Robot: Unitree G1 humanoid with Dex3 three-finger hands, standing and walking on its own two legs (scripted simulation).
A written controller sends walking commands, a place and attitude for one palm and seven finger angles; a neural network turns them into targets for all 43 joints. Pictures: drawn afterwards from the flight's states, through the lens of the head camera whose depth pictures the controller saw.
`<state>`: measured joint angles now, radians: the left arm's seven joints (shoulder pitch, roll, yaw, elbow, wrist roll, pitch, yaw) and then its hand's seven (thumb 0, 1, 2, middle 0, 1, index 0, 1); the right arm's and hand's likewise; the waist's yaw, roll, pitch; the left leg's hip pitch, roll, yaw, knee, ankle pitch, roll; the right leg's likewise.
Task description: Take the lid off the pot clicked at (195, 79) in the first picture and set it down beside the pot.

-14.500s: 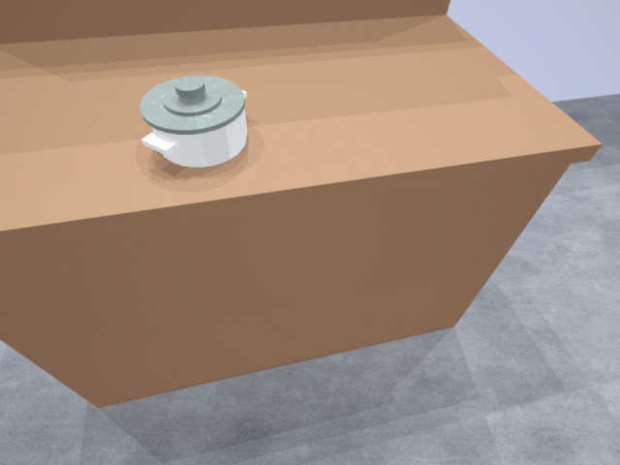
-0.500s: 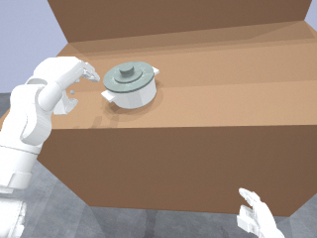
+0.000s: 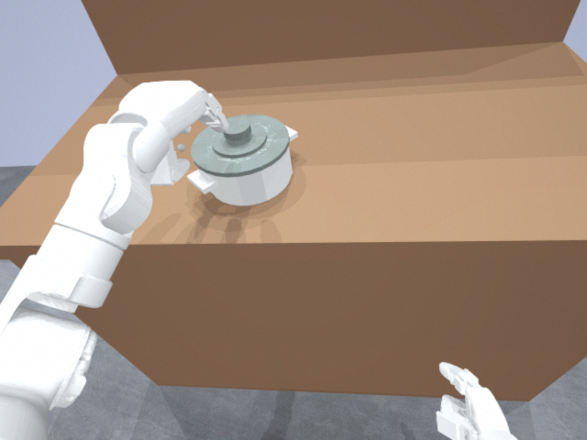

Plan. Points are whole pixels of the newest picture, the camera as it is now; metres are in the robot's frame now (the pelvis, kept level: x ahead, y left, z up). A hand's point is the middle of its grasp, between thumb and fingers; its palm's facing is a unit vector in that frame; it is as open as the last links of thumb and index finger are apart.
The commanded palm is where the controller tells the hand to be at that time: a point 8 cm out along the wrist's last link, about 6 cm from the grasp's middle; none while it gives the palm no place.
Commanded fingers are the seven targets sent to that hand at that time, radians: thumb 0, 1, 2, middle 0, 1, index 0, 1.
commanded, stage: move the open hand above the knob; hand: left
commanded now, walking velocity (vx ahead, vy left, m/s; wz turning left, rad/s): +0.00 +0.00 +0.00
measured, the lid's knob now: (236, 129) +0.55 +0.12 +0.16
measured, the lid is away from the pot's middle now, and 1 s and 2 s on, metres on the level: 0.00 0.00 0.00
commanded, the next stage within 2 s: lower the open fingers around the knob in 1.38 s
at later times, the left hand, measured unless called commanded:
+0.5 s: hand (214, 109) +0.47 +0.12 +0.24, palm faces -0.15 -0.02 -0.99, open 9.9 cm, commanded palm +0.47 +0.13 +0.29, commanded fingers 0.00 -0.40 1.74 -0.89 -0.08 -0.89 -0.08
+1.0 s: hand (227, 98) +0.52 +0.11 +0.23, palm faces -0.23 -0.03 -0.97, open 9.9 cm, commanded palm +0.50 +0.13 +0.29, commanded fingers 0.00 -0.40 1.74 -0.89 -0.08 -0.89 -0.08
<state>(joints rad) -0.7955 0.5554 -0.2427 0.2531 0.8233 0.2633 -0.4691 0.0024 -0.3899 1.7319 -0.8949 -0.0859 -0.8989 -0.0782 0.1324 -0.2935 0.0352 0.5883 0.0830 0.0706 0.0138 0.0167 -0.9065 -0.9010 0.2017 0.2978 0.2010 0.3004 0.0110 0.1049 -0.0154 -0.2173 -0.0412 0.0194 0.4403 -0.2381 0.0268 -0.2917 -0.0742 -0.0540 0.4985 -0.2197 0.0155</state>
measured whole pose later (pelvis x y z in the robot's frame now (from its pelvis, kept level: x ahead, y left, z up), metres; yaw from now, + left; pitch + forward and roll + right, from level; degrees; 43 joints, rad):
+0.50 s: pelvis +0.01 +0.00 +0.00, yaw -1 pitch +3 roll +1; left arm -1.12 0.46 -0.29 0.70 0.88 0.32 -0.45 0.00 -0.39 1.73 -0.89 -0.09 -0.90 -0.08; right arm 0.21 -0.30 0.03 0.65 0.08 0.07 0.00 0.01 -0.91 -0.90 0.20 0.30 0.20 0.30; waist -0.05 0.09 -0.04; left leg -0.24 -0.04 0.03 0.42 -0.24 0.03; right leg -0.32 -0.07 -0.04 0.48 -0.22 0.02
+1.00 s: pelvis +0.02 +0.00 +0.00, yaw -2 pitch +6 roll +1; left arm -1.25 0.48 -0.24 0.91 0.92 0.22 -0.45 0.00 -0.39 1.73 -0.89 -0.09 -0.90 -0.08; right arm 0.32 -0.30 0.01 0.69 0.06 0.03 -0.03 0.01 -0.91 -0.90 0.20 0.30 0.20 0.30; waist -0.10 0.07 -0.04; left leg -0.26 -0.03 0.05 0.39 -0.24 0.03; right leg -0.35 -0.05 -0.02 0.44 -0.20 0.02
